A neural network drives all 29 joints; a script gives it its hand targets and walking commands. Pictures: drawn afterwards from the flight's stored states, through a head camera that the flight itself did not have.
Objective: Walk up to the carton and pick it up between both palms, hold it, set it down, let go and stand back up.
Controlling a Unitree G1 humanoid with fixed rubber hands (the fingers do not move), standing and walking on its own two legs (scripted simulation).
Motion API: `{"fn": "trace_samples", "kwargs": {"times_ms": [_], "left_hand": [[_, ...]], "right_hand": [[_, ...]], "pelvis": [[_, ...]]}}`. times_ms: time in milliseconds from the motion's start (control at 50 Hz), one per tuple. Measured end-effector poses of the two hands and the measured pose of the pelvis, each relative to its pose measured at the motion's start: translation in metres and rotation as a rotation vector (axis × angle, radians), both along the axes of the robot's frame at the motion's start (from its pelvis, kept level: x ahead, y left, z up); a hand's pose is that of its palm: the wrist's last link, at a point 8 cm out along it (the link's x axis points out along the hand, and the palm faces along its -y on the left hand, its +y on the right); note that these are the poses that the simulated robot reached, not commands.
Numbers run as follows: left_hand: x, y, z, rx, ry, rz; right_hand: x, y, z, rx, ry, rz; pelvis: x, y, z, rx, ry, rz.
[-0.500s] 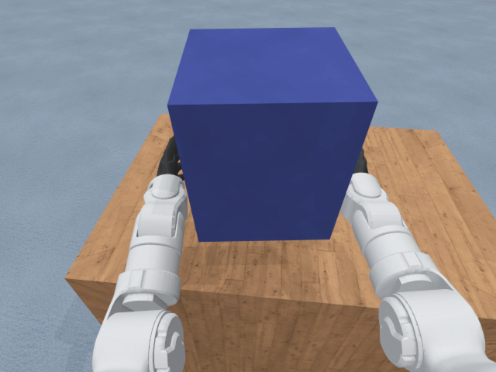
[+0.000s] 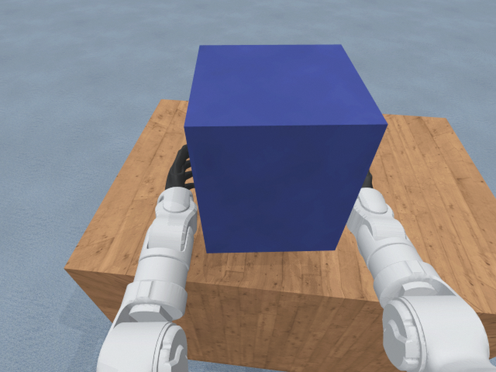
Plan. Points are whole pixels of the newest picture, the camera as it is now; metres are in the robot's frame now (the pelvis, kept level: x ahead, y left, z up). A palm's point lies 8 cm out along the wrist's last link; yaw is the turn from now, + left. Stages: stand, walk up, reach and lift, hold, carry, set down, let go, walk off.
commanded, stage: set down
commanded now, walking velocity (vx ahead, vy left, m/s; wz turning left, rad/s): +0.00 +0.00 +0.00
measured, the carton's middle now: (270, 153) +0.42 +0.01 +0.17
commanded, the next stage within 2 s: none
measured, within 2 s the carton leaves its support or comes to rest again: neither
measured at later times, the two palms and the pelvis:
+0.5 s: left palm (196, 191) +0.42 +0.14 +0.07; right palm (358, 190) +0.45 -0.16 +0.06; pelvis +0.01 -0.02 +0.00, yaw -1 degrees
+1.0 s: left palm (195, 198) +0.43 +0.15 +0.04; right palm (345, 196) +0.47 -0.15 +0.02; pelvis +0.03 -0.03 -0.01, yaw -2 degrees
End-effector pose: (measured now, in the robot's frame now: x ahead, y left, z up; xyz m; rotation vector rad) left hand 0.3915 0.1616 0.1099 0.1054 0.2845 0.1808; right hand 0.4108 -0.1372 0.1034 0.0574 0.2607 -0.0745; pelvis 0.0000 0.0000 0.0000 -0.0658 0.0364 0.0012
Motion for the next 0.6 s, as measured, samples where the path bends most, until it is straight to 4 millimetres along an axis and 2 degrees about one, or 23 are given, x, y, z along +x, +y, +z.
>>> {"fn": "trace_samples", "kwargs": {"times_ms": [180, 360, 600], "left_hand": [[0.007, -0.002, -0.016, -0.012, 0.002, 0.038], [0.019, -0.014, -0.03, -0.013, 0.011, 0.037], [0.032, -0.021, -0.042, 0.004, 0.007, 0.037]], "right_hand": [[0.015, -0.002, -0.018, 0.007, 0.008, 0.032], [0.027, -0.013, -0.033, 0.011, 0.019, 0.03], [0.04, -0.02, -0.048, 0.016, 0.017, 0.033]], "pelvis": [[0.003, -0.01, -0.001, 0.005, 0.086, -0.011], [0.01, -0.019, -0.002, 0.006, 0.139, -0.018], [0.016, -0.025, -0.003, 0.01, 0.2, -0.024]]}}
